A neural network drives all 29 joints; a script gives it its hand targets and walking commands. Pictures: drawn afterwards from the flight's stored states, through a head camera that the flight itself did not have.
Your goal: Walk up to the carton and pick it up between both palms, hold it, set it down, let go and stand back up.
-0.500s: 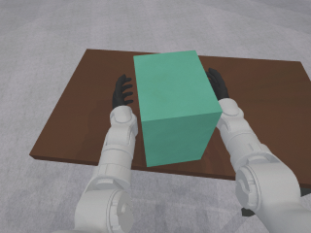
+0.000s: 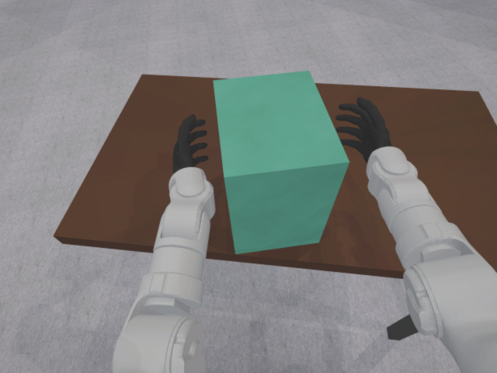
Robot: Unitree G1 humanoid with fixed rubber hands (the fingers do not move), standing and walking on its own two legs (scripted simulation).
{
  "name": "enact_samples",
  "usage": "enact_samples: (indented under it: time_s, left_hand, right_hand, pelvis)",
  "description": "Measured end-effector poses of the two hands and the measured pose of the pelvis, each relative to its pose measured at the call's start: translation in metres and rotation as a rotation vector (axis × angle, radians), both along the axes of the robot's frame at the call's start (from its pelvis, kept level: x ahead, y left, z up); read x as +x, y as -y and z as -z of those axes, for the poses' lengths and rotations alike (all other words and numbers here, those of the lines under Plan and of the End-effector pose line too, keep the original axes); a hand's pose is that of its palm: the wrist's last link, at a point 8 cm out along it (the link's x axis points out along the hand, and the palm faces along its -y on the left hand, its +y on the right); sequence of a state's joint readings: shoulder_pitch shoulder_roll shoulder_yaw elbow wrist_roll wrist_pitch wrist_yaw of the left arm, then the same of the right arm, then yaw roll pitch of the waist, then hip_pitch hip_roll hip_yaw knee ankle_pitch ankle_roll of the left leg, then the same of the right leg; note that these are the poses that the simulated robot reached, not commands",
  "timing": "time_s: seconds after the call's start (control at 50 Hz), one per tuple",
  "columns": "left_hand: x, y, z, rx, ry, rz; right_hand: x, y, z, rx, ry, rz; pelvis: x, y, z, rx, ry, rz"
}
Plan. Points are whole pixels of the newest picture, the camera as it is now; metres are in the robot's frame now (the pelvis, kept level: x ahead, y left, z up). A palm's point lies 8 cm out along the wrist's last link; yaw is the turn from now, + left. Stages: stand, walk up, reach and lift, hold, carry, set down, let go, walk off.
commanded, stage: set down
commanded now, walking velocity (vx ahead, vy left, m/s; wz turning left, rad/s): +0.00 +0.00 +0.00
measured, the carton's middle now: (270, 167) +0.45 -0.01 +0.05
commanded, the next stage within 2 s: none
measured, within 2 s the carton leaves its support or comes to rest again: neither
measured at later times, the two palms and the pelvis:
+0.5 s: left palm (181, 200) +0.34 +0.12 +0.11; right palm (397, 186) +0.39 -0.20 +0.09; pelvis -0.03 -0.01 +0.00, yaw +0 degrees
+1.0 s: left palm (152, 239) +0.29 +0.15 +0.10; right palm (419, 224) +0.33 -0.22 +0.08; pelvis -0.01 +0.00 +0.00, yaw +0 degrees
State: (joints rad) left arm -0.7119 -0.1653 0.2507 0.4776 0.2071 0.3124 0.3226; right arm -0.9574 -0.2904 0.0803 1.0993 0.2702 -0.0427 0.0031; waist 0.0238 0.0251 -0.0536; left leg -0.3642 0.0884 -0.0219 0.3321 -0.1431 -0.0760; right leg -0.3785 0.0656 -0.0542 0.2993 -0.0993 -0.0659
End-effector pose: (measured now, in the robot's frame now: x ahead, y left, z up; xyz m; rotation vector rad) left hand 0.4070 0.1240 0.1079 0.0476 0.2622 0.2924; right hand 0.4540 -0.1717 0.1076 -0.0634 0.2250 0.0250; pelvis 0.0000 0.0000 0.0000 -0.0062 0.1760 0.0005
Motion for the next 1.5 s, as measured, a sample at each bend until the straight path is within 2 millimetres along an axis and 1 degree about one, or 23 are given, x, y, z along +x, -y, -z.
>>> enact_samples:
  time_s: [0.08,0.16,0.28,0.36,0.48,0.52,0.72,0.76,0.86,0.9,1.02,1.14,1.2,1.3,1.42,1.5]
  left_hand:
    - [-0.017,-0.004,-0.001,0.009,0.002,-0.014]
    - [-0.036,-0.007,0.004,0.013,-0.018,-0.018]
    - [-0.053,-0.008,0.013,-0.014,-0.041,-0.023]
    - [-0.058,-0.006,0.009,-0.018,-0.027,-0.012]
    - [-0.061,0.002,-0.001,-0.005,-0.012,0.012]
    - [-0.065,0.002,-0.002,-0.007,-0.009,0.012]
    - [-0.093,-0.016,0.004,-0.025,-0.015,-0.031]
    - [-0.097,-0.019,0.004,-0.026,-0.010,-0.039]
    - [-0.104,-0.020,0.007,-0.033,-0.018,-0.029]
    - [-0.110,-0.021,0.005,-0.031,-0.009,-0.026]
    - [-0.123,-0.029,0.005,-0.033,0.000,-0.040]
    - [-0.147,-0.032,0.006,-0.032,0.010,-0.037]
    - [-0.155,-0.033,0.009,-0.032,-0.003,-0.043]
    - [-0.171,-0.028,0.005,-0.035,0.020,-0.027]
    - [-0.186,-0.027,0.004,-0.037,0.030,-0.034]
    - [-0.189,-0.026,0.007,-0.044,0.020,-0.030]
  right_hand:
    - [-0.013,0.004,-0.001,0.003,0.011,-0.014]
    - [-0.030,0.015,0.009,-0.005,-0.018,-0.007]
    - [-0.053,0.022,0.016,-0.021,-0.033,-0.023]
    - [-0.062,0.023,0.017,-0.021,-0.040,-0.042]
    - [-0.067,0.024,0.013,-0.018,-0.035,-0.054]
    - [-0.069,0.025,0.015,-0.019,-0.040,-0.054]
    - [-0.099,0.034,0.034,-0.040,-0.046,-0.057]
    - [-0.103,0.036,0.033,-0.049,-0.038,-0.058]
    - [-0.111,0.039,0.030,-0.068,-0.025,-0.068]
    - [-0.115,0.040,0.028,-0.068,-0.013,-0.076]
    - [-0.127,0.047,0.029,-0.081,-0.022,-0.077]
    - [-0.151,0.053,0.035,-0.083,-0.031,-0.085]
    - [-0.162,0.054,0.038,-0.082,-0.041,-0.084]
    - [-0.179,0.059,0.043,-0.072,-0.050,-0.078]
    - [-0.197,0.064,0.041,-0.068,-0.037,-0.072]
    - [-0.202,0.066,0.042,-0.072,-0.045,-0.073]
  pelvis:
    - [-0.005,0.001,0.000,0.001,0.009,0.001]
    - [-0.013,0.003,0.000,0.002,0.030,0.002]
    - [-0.026,0.006,0.001,0.005,0.048,0.004]
    - [-0.030,0.006,0.001,0.006,0.055,0.004]
    - [-0.030,0.007,0.001,0.007,0.057,0.005]
    - [-0.029,0.007,0.001,0.007,0.064,0.005]
    - [-0.019,0.005,-0.001,0.004,0.116,0.004]
    - [-0.018,0.004,-0.001,0.004,0.119,0.004]
    - [-0.017,0.004,-0.001,0.004,0.135,0.004]
    - [-0.015,0.004,-0.001,0.004,0.144,0.004]
    - [-0.014,0.005,-0.002,0.005,0.165,0.004]
    - [-0.013,0.005,-0.002,0.006,0.191,0.003]
    - [-0.015,0.005,-0.002,0.006,0.199,0.003]
    - [-0.017,0.005,-0.002,0.007,0.216,0.004]
    - [-0.019,0.007,-0.002,0.009,0.229,0.004]
    - [-0.020,0.007,-0.002,0.010,0.232,0.005]
